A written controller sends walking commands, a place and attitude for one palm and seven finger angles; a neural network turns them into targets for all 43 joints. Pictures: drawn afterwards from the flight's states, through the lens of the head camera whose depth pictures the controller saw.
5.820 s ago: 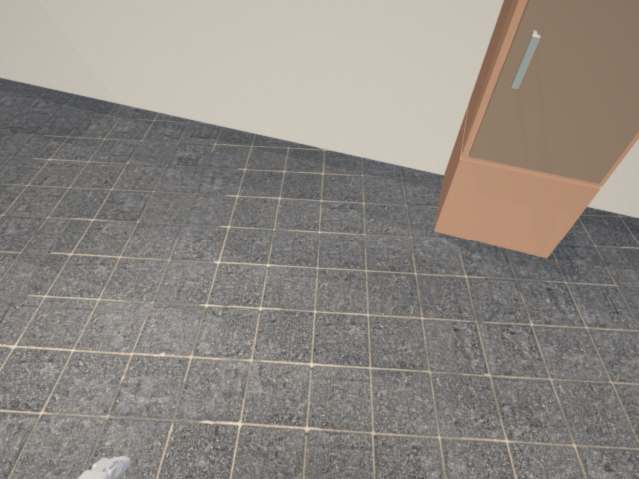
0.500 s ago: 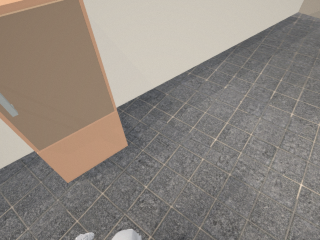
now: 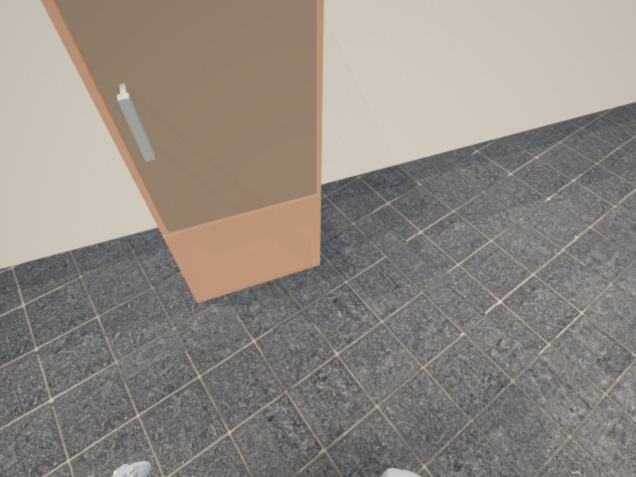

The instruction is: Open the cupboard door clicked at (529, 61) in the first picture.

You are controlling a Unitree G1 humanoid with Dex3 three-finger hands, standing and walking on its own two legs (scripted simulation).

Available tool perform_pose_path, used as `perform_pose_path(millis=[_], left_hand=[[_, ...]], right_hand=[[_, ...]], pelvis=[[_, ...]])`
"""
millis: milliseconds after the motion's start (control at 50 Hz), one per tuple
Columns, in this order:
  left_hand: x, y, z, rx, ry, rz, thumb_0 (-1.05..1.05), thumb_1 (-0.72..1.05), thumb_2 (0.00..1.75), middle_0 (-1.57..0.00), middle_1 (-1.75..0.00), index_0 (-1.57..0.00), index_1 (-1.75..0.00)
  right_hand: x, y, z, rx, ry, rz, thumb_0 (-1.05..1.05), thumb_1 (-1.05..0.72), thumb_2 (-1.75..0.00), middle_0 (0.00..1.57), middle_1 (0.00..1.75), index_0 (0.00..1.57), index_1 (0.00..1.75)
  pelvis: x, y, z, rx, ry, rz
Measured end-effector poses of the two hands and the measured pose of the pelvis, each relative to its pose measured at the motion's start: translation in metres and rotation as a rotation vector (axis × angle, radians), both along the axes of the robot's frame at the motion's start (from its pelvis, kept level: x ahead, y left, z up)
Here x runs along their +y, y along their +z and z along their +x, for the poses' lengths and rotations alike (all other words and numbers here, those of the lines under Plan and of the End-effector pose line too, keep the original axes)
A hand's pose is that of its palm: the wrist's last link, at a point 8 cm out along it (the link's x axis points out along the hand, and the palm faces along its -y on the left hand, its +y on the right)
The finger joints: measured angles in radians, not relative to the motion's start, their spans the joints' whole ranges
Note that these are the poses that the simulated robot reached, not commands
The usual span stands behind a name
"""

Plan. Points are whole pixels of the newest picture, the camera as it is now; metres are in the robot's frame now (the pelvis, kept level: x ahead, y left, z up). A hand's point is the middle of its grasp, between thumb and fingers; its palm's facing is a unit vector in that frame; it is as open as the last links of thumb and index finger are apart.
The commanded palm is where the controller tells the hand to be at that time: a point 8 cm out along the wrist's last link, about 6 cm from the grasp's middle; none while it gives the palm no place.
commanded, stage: turn to face it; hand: left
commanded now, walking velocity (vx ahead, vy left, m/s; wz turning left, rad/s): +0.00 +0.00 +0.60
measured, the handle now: (136, 123) +0.71 +0.38 +0.01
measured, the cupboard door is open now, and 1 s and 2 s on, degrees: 0 0 0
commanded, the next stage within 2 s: take the last steps up to it in 0.50 s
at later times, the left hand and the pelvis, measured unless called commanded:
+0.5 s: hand out of the picture -0.03 +0.18 -0.17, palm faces +0.31 -0.92 -0.24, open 7.3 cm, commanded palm none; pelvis -0.01 -0.02 +0.00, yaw +17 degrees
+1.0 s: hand out of the picture +0.01 +0.20 -0.16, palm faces +0.32 -0.93 -0.19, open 7.3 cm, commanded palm none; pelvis +0.03 +0.00 +0.01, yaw +19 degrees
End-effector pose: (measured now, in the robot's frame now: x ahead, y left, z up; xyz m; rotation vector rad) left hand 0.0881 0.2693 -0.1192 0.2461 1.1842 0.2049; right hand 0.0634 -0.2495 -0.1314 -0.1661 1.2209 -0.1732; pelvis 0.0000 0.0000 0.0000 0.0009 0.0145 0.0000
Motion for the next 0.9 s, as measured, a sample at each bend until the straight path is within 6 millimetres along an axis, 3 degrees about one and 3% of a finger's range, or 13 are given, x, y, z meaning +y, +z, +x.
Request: perform_pose_path(millis=[120, 220, 340, 440, 560, 620, 680, 780, 900], left_hand=[[-0.034, 0.010, 0.001, -0.101, 0.026, 0.021, 0.01, 0.91, 0.90, -0.20, -0.30, -0.20, -0.30], [-0.052, 0.020, -0.026, -0.100, 0.093, 0.012, 0.01, 0.91, 0.90, -0.20, -0.30, -0.20, -0.30], [-0.060, 0.014, -0.061, -0.052, 0.177, -0.019, 0.01, 0.91, 0.90, -0.20, -0.30, -0.21, -0.30], [-0.055, -0.001, -0.105, 0.022, 0.261, -0.052, 0.01, 0.91, 0.90, -0.20, -0.30, -0.21, -0.30], [-0.029, -0.032, -0.167, 0.132, 0.377, -0.093, 0.01, 0.91, 0.90, -0.20, -0.30, -0.21, -0.30], [-0.018, -0.035, -0.186, 0.182, 0.411, -0.097, 0.01, 0.91, 0.90, -0.20, -0.30, -0.20, -0.30], [-0.011, -0.029, -0.191, 0.183, 0.427, -0.101, 0.01, 0.91, 0.90, -0.20, -0.30, -0.20, -0.30], [-0.007, -0.019, -0.180, 0.139, 0.412, -0.110, 0.01, 0.92, 0.90, -0.20, -0.30, -0.20, -0.30], [-0.014, -0.015, -0.147, 0.109, 0.372, -0.124, 0.01, 0.91, 0.90, -0.20, -0.30, -0.20, -0.30]], right_hand=[[-0.025, -0.025, -0.001, 0.032, 0.034, 0.037, 0.01, -0.91, -0.90, 0.21, 0.30, 0.20, 0.30], [-0.038, -0.019, 0.009, 0.058, 0.095, 0.038, 0.01, -0.91, -0.90, 0.20, 0.30, 0.20, 0.30], [-0.040, -0.011, 0.025, 0.082, 0.172, 0.014, 0.01, -0.91, -0.90, 0.20, 0.30, 0.19, 0.30], [-0.021, -0.006, 0.050, 0.083, 0.258, -0.014, 0.01, -0.91, -0.90, 0.20, 0.30, 0.19, 0.30], [0.028, 0.000, 0.088, -0.016, 0.371, -0.048, 0.01, -0.91, -0.90, 0.20, 0.30, 0.19, 0.30], [0.051, 0.010, 0.095, -0.055, 0.409, -0.049, 0.01, -0.91, -0.90, 0.20, 0.30, 0.19, 0.30], [0.066, 0.018, 0.094, -0.070, 0.427, -0.047, 0.01, -0.91, -0.90, 0.20, 0.30, 0.20, 0.30], [0.077, 0.021, 0.079, -0.068, 0.411, -0.013, 0.00, -0.91, -0.90, 0.20, 0.30, 0.20, 0.30], [0.052, 0.013, 0.051, 0.002, 0.333, -0.016, 0.00, -0.93, -0.90, 0.21, 0.30, 0.20, 0.30]], pelvis=[[-0.025, -0.009, -0.006, -0.008, 0.083, 0.008], [-0.035, 0.001, -0.006, -0.020, 0.153, 0.032], [-0.038, 0.005, -0.007, -0.020, 0.230, 0.041], [-0.029, 0.003, -0.010, -0.011, 0.276, 0.032], [-0.003, -0.011, -0.016, -0.005, 0.323, 0.001], [0.004, -0.008, -0.019, -0.015, 0.329, -0.001], [0.010, 0.000, -0.020, -0.023, 0.343, -0.017], [0.016, 0.009, -0.013, -0.030, 0.351, -0.017], [0.013, 0.010, 0.003, -0.031, 0.346, 0.001]])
